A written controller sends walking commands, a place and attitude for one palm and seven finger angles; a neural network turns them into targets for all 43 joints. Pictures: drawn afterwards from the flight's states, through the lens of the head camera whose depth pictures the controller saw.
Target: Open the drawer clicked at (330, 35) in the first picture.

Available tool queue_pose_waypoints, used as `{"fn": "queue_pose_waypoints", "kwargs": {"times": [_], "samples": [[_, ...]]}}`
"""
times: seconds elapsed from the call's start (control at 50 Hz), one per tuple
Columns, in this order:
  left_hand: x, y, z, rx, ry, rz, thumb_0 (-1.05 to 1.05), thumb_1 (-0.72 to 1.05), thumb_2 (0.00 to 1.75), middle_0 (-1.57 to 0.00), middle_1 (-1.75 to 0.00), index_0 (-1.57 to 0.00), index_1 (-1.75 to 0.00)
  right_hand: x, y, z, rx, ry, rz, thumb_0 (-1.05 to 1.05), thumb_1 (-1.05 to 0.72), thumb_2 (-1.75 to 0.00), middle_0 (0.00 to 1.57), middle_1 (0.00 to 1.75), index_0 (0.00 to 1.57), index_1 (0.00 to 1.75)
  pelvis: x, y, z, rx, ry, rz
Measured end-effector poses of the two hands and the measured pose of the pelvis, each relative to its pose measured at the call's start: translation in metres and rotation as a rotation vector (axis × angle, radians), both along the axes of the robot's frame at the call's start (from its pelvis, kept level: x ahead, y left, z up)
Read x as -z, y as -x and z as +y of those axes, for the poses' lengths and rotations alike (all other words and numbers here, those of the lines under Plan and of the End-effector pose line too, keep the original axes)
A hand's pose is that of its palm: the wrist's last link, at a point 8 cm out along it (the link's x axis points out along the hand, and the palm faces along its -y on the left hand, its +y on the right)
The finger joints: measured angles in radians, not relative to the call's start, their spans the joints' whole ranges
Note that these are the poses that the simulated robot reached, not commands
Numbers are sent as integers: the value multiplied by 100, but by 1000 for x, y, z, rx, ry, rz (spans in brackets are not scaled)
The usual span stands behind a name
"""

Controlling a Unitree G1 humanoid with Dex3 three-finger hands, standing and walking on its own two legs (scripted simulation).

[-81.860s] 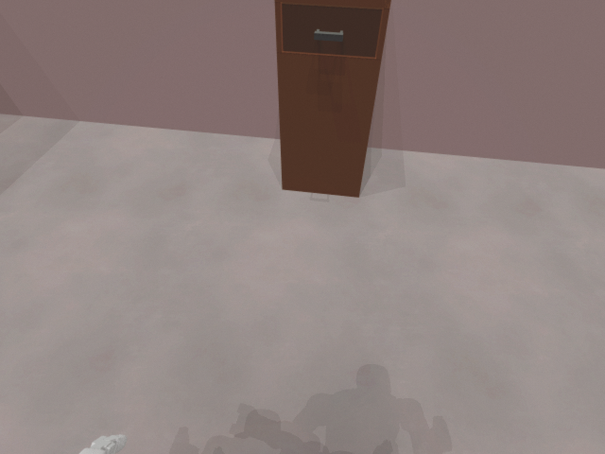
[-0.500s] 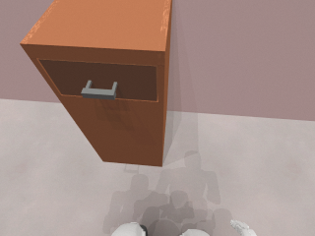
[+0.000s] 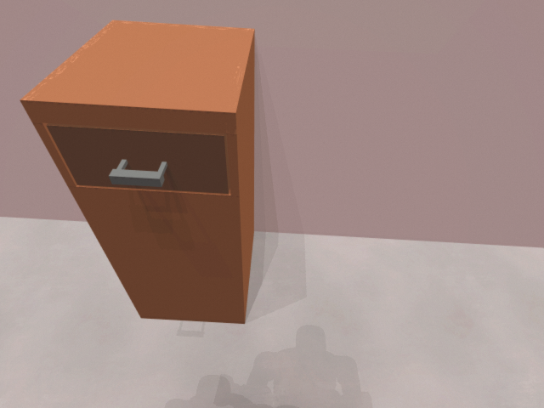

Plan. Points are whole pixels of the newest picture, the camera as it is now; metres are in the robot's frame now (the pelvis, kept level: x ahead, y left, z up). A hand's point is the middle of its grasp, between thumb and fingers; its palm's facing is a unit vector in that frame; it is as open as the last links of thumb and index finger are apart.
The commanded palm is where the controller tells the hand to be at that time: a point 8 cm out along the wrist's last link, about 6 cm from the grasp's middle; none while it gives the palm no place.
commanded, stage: come to a stop and stand still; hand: left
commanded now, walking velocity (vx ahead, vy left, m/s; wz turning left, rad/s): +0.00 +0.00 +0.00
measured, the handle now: (140, 171) +0.55 +0.29 +0.02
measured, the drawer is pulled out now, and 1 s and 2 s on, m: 0.00 0.00 0.00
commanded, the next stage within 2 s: look again from close up in 1.18 s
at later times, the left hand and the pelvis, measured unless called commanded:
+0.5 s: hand out of the picture -0.01 +0.17 -0.16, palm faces -0.02 -0.98 -0.18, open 7.4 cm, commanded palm none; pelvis +0.01 +0.00 +0.02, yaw -2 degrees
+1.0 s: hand out of the picture +0.04 +0.18 -0.16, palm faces -0.03 -0.98 -0.17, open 7.4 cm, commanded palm none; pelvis +0.05 +0.01 +0.02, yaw -3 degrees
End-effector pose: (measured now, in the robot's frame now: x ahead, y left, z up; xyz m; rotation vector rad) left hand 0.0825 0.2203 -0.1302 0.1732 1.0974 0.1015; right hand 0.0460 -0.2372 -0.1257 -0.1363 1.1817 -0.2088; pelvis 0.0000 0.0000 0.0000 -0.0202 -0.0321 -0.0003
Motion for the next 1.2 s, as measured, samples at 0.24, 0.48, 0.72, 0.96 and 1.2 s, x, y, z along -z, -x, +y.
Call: {"fn": "queue_pose_waypoints", "kwargs": {"times": [0.24, 0.48, 0.72, 0.96, 1.2], "samples": [[-9, 65, 11, -25, -26, 174, 0, 92, 90, -20, -30, -20, -30, 1, 63, 12, 6, -41, 157, 1, -92, -90, 20, 30, 20, 30, -15, 6, -1, 33, -14, 18], [-5, 96, 3, -46, 1, 319, 1, 91, 90, -19, -30, -19, -30, 1, 75, 30, 20, -70, 251, 1, -91, -90, 20, 30, 20, 30, -19, -12, 4, 37, -18, 26], [3, 66, -11, -29, 46, 299, 1, 91, 90, -20, -30, -20, -30, 2, 39, 38, 17, -58, 212, 1, -92, -90, 20, 30, 20, 30, -18, -31, 10, 44, -21, 24], [2, 46, 3, -30, 19, 307, 1, 91, 90, -20, -30, -19, -30, 2, 20, 38, 24, -47, 213, 1, -92, -90, 20, 30, 20, 30, -17, -48, 13, 46, -23, 31], [0, 28, 7, -31, 5, 292, 1, 91, 90, -19, -30, -19, -30, 5, 13, 42, 25, -57, 224, 1, -92, -90, 20, 30, 20, 30, -17, -59, 14, 47, -28, 27]]}}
